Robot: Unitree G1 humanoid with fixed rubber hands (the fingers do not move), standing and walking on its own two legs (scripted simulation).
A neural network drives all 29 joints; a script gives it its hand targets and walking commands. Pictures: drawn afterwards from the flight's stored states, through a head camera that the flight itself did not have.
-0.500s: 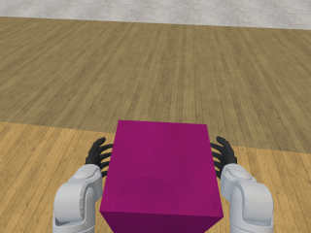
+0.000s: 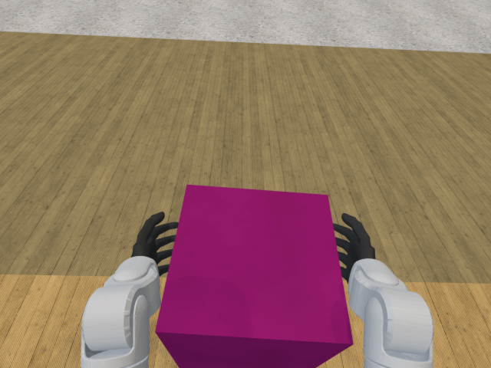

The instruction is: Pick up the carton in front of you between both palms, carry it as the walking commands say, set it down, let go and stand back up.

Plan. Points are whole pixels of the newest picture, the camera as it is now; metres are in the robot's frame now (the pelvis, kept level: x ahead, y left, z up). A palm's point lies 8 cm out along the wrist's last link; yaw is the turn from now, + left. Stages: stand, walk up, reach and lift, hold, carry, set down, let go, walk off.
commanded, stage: carry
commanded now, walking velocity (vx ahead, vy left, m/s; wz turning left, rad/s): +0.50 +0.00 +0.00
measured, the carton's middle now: (249, 287) +0.25 +0.00 +0.01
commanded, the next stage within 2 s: none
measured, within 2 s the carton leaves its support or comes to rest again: neither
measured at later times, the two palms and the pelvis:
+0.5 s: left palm (190, 113) +0.59 +0.12 +0.08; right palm (323, 111) +0.63 -0.17 +0.08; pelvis +0.35 -0.05 +0.00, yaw +4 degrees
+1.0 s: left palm (193, 33) +1.04 +0.16 +0.06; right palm (288, 34) +1.04 -0.14 +0.07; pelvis +0.68 +0.01 -0.03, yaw +1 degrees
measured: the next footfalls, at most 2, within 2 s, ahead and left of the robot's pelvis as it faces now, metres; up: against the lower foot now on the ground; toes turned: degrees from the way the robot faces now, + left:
right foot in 0.34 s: +0.44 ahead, -0.11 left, +0.00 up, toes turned -9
left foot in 0.86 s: +0.76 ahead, +0.07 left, -0.02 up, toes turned +9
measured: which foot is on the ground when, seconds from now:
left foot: down 0.00-0.36, up 0.38-0.84, down 0.86-1.00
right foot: up 0.00-0.32, down 0.34-0.88, up 0.90-1.00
